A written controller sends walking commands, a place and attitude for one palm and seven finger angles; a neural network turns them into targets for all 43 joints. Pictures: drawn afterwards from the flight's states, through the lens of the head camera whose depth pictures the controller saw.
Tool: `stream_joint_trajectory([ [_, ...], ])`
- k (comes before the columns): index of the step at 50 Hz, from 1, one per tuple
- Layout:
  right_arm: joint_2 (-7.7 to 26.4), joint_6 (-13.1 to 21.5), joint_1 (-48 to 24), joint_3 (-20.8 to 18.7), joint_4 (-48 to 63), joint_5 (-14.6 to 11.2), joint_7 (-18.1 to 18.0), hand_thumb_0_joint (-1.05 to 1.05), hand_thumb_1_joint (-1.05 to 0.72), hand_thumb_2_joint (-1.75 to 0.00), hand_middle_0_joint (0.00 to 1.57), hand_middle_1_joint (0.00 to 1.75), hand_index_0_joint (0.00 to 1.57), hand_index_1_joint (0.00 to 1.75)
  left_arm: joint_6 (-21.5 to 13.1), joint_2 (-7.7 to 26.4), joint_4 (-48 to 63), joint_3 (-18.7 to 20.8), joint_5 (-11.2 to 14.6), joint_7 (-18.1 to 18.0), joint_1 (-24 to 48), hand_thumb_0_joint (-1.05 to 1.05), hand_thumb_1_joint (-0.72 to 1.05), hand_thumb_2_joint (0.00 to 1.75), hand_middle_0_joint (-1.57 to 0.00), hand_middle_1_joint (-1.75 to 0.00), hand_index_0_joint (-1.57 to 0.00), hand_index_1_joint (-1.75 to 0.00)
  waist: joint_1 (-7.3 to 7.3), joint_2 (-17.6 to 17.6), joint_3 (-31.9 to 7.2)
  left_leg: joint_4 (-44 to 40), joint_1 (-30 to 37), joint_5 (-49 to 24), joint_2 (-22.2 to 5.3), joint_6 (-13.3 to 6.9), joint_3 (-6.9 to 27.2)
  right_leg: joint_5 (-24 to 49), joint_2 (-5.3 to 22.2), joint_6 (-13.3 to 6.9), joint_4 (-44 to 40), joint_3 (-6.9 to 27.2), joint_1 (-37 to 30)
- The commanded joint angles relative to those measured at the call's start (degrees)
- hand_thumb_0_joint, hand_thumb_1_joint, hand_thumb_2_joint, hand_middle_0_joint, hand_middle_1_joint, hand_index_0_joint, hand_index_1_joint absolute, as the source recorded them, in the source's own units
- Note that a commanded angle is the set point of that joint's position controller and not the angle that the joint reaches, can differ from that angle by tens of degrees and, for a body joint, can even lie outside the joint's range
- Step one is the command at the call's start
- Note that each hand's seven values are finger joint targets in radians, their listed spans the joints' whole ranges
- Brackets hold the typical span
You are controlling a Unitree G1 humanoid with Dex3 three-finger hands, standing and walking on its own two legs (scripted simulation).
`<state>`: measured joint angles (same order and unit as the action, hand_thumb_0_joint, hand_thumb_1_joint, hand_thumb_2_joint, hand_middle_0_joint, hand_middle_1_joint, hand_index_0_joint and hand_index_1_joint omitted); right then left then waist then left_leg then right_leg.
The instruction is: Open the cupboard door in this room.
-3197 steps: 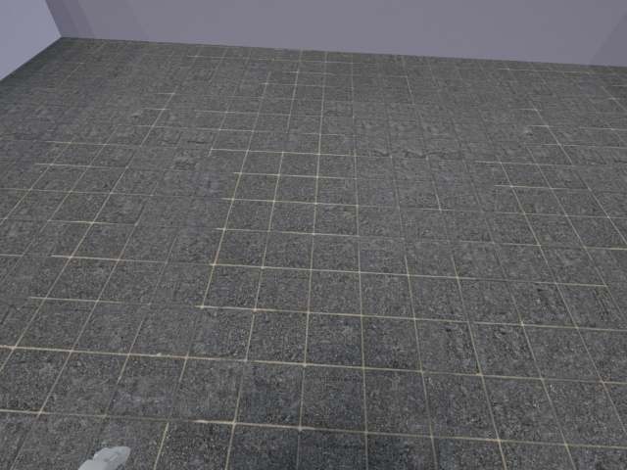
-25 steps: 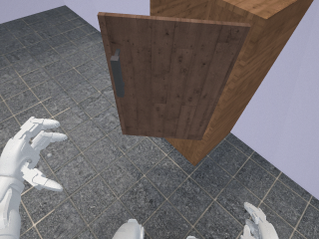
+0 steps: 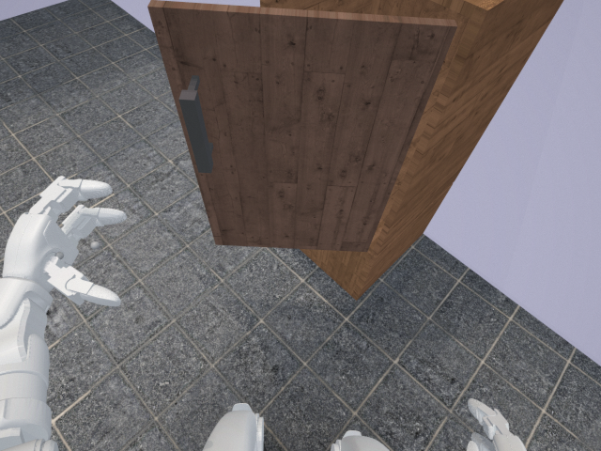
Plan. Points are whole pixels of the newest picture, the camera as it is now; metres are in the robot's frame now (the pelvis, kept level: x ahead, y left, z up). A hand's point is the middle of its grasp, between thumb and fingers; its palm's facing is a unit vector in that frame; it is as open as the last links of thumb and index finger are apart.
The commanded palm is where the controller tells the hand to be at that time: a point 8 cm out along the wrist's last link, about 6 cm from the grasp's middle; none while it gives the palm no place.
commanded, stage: move the hooked fingers beside the handle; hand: left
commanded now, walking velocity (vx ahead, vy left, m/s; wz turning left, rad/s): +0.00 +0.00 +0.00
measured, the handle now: (200, 126) +0.58 +0.19 +0.06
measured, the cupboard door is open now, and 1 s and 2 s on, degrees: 44 44 44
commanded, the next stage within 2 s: none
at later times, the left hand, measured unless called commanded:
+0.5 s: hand (121, 200) +0.42 +0.26 +0.06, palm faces +0.00 -1.00 +0.00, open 14.0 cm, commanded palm +0.40 +0.31 +0.06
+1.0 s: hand (144, 165) +0.49 +0.25 +0.06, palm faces +0.01 -1.00 +0.00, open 14.0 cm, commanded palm +0.48 +0.30 +0.06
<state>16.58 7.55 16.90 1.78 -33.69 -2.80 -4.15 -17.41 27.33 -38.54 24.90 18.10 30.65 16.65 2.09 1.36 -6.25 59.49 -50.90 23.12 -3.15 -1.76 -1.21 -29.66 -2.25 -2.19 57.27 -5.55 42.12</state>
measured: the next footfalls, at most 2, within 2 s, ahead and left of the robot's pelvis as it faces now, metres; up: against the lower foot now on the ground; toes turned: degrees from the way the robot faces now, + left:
none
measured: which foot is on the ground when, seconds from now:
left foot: down 0.00-1.00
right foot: down 0.00-1.00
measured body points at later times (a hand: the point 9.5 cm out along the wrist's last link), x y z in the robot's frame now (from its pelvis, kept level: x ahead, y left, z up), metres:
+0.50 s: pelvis +0.01 +0.01 +0.00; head +0.10 +0.04 +0.44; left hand +0.42 +0.32 +0.06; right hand +0.08 -0.26 -0.10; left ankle +0.06 +0.10 -0.67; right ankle -0.02 -0.10 -0.67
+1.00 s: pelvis +0.00 +0.02 -0.01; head +0.12 +0.05 +0.42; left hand +0.48 +0.30 +0.07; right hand +0.01 -0.26 -0.12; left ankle +0.06 +0.10 -0.67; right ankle -0.02 -0.10 -0.67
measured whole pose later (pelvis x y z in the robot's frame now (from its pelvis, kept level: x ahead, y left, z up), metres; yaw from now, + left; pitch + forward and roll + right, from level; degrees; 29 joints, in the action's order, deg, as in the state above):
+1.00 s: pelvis +0.00 +0.02 -0.01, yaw -2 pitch +21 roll -4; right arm 16.0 -2.2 21.4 2.2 -36.6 -0.9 -2.0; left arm -23.0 33.6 -66.6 25.6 8.0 21.7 47.4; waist 8.0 1.2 -6.7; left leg 63.4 -60.6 24.0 -3.7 -3.3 -2.2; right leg -29.6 -2.5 -0.7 60.4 -4.4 51.8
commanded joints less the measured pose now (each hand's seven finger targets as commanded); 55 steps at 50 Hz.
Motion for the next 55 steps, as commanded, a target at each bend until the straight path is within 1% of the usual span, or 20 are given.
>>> stream_joint_trajectory([
  [1, 9.04, 1.44, 2.5, -3.65, 6.26, 0.03, -0.45, 0.0, -0.9, -0.9, 0.2, 0.3, 0.2, 0.3, -3.84, 16.45, 8.31, 4.59, 1.15, -1.17, 16.82, 0.0, -0.5, 0.3, -0.3, -1.2, -0.3, -1.2, 0.37, 3.06, -17.35, -6.76, 16.65, -11.93, 1.82, -0.67, 2.99, 15.6, -0.36, 1.13, -9.11, 5.53, -1.65],
  [5, 9.0, 0.71, 3.69, -3.93, 6.09, 0.16, 0.0, 0.0, -0.9, -0.9, 0.2, 0.3, 0.2, 0.3, -4.85, 14.98, 6.96, 3.03, -0.06, -2.38, 19.6, 0.0, -0.5, 0.3, -0.3, -1.2, -0.3, -1.2, 0.4, 4.84, -18.84, -7.05, 18.92, -12.56, 1.69, -0.44, 3.56, 15.01, -0.6, 0.78, -8.0, 4.42, 0.56],
  [8, 9.44, -0.07, 4.73, -4.1, 5.37, 0.37, -0.06, 0.0, -0.9, -0.9, 0.2, 0.3, 0.2, 0.3, -5.49, 16.82, 4.83, 4.21, -0.77, -3.43, 22.47, 0.0, -0.5, 0.3, -0.3, -1.2, -0.3, -1.2, 0.87, 2.52, -19.14, -6.5, 17.82, -12.51, 1.56, -0.7, 3.52, 15.1, -0.74, 0.81, -7.86, 4.7, 0.24],
  [9, 9.34, -0.33, 4.89, -3.99, 5.32, 0.37, 0.08, 0.0, -0.9, -0.9, 0.2, 0.3, 0.2, 0.3, -5.74, 16.65, 4.61, 3.73, -1.27, -3.65, 24.01, 0.0, -0.5, 0.3, -0.3, -1.2, -0.3, -1.2, 0.99, 4.13, -19.75, -6.7, 18.6, -13.09, 1.49, -0.53, 3.63, 15.46, -0.63, 0.84, -7.6, 4.51, 0.86],
  [15, 9.4, -1.84, 6.21, -4.21, 4.34, 0.82, 0.35, 0.0, -0.9, -0.9, 0.2, 0.3, 0.2, 0.3, -7.5, 18.94, 3.04, 5.29, -2.73, -4.84, 28.29, 0.0, -0.5, 0.3, -0.3, -1.2, -0.3, -1.2, 1.04, 6.25, -22.7, -6.24, 21.61, -15.92, 1.16, -0.14, 4.17, 16.88, -0.86, 0.66, -6.78, 4.1, 1.75],
  [17, 9.27, -2.36, 6.38, -4.22, 4.41, 0.72, 0.54, 0.0, -0.9, -0.9, 0.2, 0.3, 0.2, 0.3, -7.67, 16.19, 2.88, 2.55, -3.15, -5.0, 29.22, 0.0, -0.5, 0.3, -0.3, -1.2, -0.3, -1.2, 1.69, 7.89, -22.22, -6.72, 23.96, -16.7, 0.94, 0.08, 4.77, 16.23, -1.03, 0.49, -6.92, 3.44, 4.1],
  [19, 9.4, -2.65, 6.93, -4.32, 3.79, 0.81, 0.64, 0.0, -0.9, -0.9, 0.2, 0.3, 0.2, 0.3, -7.7, 15.27, 1.65, 1.7, -3.2, -5.12, 31.55, 0.0, -0.5, 0.3, -0.3, -1.2, -0.3, -1.2, 2.45, 6.32, -22.63, -6.28, 24.55, -17.6, 0.73, -0.03, 5.15, 16.72, -1.23, 0.62, -6.82, 3.22, 5.14],
  [22, 9.87, -3.72, 7.58, -4.36, 3.28, 0.8, 0.59, 0.0, -0.9, -0.9, 0.2, 0.3, 0.2, 0.3, -6.79, 16.97, -3.36, 2.85, -3.7, -5.18, 31.94, 0.0, -0.5, 0.3, -0.3, -1.2, -0.3, -1.2, 2.69, 3.83, -20.15, -6.37, 21.21, -15.33, 0.83, -0.2, 4.94, 15.65, -1.07, 0.77, -7.09, 3.22, 4.96],
  [26, 10.03, -4.79, 8.21, -4.21, 2.97, 1.05, 0.65, 0.0, -0.9, -0.9, 0.2, 0.3, 0.2, 0.3, -7.13, 18.79, -7.8, 3.69, -4.56, -5.29, 35.69, 0.0, -0.5, 0.3, -0.3, -1.2, -0.3, -1.2, 3.02, 3.66, -20.23, -5.53, 19.52, -14.78, 0.87, -0.32, 4.72, 15.4, -1.01, 0.8, -6.44, 3.37, 5.72],
  [27, 10.0, -4.97, 8.22, -4.2, 2.88, 1.11, 0.62, 0.0, -0.9, -0.9, 0.2, 0.3, 0.2, 0.3, -7.83, 19.46, -6.99, 3.62, -5.02, -5.46, 37.88, 0.0, -0.5, 0.3, -0.3, -1.2, -0.3, -1.2, 2.94, 5.25, -20.74, -5.3, 20.27, -15.29, 0.86, -0.25, 4.89, 15.43, -0.94, 0.65, -6.21, 3.51, 6.18],
  [30, 9.74, -5.36, 8.82, -4.32, 2.37, 1.46, 1.02, 0.0, -0.9, -0.9, 0.2, 0.3, 0.2, 0.3, -9.86, 16.95, -5.99, 1.17, -5.71, -6.03, 42.12, 0.0, -0.5, 0.3, -0.3, -1.2, -0.3, -1.2, 3.51, 9.2, -23.74, -4.94, 25.68, -17.14, 0.33, 0.42, 6.35, 14.13, -1.25, 0.33, -5.39, 2.79, 10.36],
  [34, 10.41, -6.21, 9.77, -4.28, 1.2, 1.6, 0.85, 0.0, -0.9, -0.9, 0.2, 0.3, 0.2, 0.3, -10.54, 19.64, -9.18, 2.65, -6.35, -6.71, 46.13, 0.0, -0.5, 0.3, -0.3, -1.2, -0.3, -1.2, 4.31, 7.91, -24.68, -4.42, 24.89, -16.26, 0.08, 0.28, 7.0, 13.29, -1.37, 0.33, -4.98, 2.8, 11.29],
  [37, 10.41, -6.99, 10.14, -4.13, 0.79, 1.56, 0.88, 0.0, -0.9, -0.9, 0.2, 0.3, 0.2, 0.3, -9.17, 19.04, -12.51, 1.44, -6.99, -6.84, 47.44, 0.0, -0.5, 0.3, -0.3, -1.2, -0.3, -1.2, 5.11, 7.44, -23.59, -4.23, 23.58, -14.99, 0.16, 0.08, 6.81, 12.78, -1.23, 0.57, -5.35, 2.82, 11.79],
  [39, 10.49, -7.3, 10.57, -3.97, 0.93, 1.7, 0.95, 0.0, -0.9, -0.9, 0.2, 0.3, 0.2, 0.3, -9.08, 20.36, -12.61, 2.03, -7.52, -7.21, 48.67, 0.0, -0.5, 0.3, -0.3, -1.2, -0.3, -1.2, 4.52, 9.08, -25.11, -4.17, 24.03, -16.06, 0.21, 0.24, 6.94, 13.17, -1.3, 0.44, -4.87, 2.78, 11.74],
  [43, 10.49, -7.94, 11.47, -3.9, 0.68, 2.04, 1.02, 0.0, -0.9, -0.9, 0.2, 0.3, 0.2, 0.3, -9.58, 20.63, -12.85, 2.03, -7.99, -8.38, 52.27, 0.0, -0.5, 0.3, -0.3, -1.2, -0.3, -1.2, 5.63, 8.28, -24.76, -3.57, 23.94, -16.14, -0.03, 0.09, 7.39, 12.95, -1.59, 0.37, -4.69, 2.65, 13.11],
  [44, 10.71, -8.17, 11.69, -3.89, 0.5, 2.06, 1.09, 0.0, -0.9, -0.9, 0.2, 0.3, 0.2, 0.3, -9.72, 21.92, -13.42, 2.78, -8.37, -8.75, 52.25, 0.0, -0.5, 0.3, -0.3, -1.2, -0.3, -1.2, 5.33, 8.86, -25.73, -3.61, 24.33, -16.45, -0.2, 0.31, 7.49, 13.02, -1.6, 0.46, -4.52, 2.67, 13.22],
  [47, 10.68, -8.71, 12.09, -3.73, 0.24, 2.19, 1.29, 0.0, -0.9, -0.9, 0.2, 0.3, 0.2, 0.3, -9.55, 21.32, -16.08, 1.85, -8.91, -9.33, 54.06, 0.0, -0.5, 0.3, -0.3, -1.2, -0.3, -1.2, 6.52, 8.17, -23.98, -3.39, 22.26, -14.03, -0.16, 0.12, 7.31, 11.75, -1.62, 0.7, -4.84, 2.79, 13.92],
  [48, 10.83, -8.81, 12.67, -3.57, 0.08, 2.29, 1.22, 0.0, -0.9, -0.9, 0.2, 0.3, 0.2, 0.3, -9.42, 22.45, -17.49, 2.9, -8.82, -9.53, 54.75, 0.0, -0.5, 0.3, -0.3, -1.2, -0.3, -1.2, 6.86, 6.07, -23.55, -2.83, 20.66, -13.95, -0.04, -0.25, 7.28, 11.97, -1.83, 0.63, -4.71, 2.82, 13.35],
  [51, 11.3, -9.23, 13.25, -3.25, 0.15, 2.11, 0.95, 0.0, -0.9, -0.9, 0.2, 0.3, 0.2, 0.3, -8.13, 26.18, -21.2, 3.91, -10.05, -9.38, 56.63, 0.0, -0.5, 0.3, -0.3, -1.2, -0.3, -1.2, 7.72, 5.17, -22.68, -1.83, 15.83, -12.11, 0.08, -0.71, 6.22, 11.82, -1.61, 1.13, -4.79, 3.65, 12.21],
  [55, 11.17, -9.45, 14.27, -3.04, -0.17, 2.66, 1.14, 0.0, -0.9, -0.9, 0.2, 0.3, 0.2, 0.3, -9.11, 26.41, -18.49, 2.6, -11.19, -9.52, 61.64, 0.0, -0.5, 0.3, -0.3, -1.2, -0.3, -1.2, 7.89, 11.91, -27.02, -1.01, 20.99, -15.49, -0.3, -0.06, 7.37, 12.5, -1.72, 0.65, -3.43, 3.18, 15.72],
])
